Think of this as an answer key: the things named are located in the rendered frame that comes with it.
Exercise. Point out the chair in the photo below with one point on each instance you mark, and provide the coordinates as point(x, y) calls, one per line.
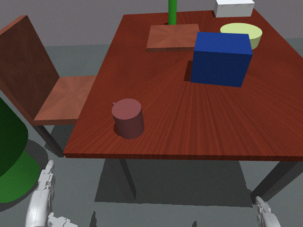
point(30, 81)

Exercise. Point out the right robot hand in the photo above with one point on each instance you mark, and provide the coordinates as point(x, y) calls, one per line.
point(265, 218)

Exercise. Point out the left robot hand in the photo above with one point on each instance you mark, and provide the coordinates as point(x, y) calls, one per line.
point(39, 213)

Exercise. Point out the table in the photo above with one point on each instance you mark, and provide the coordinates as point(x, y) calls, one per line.
point(260, 121)

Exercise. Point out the potted plant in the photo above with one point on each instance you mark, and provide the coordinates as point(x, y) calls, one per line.
point(18, 170)

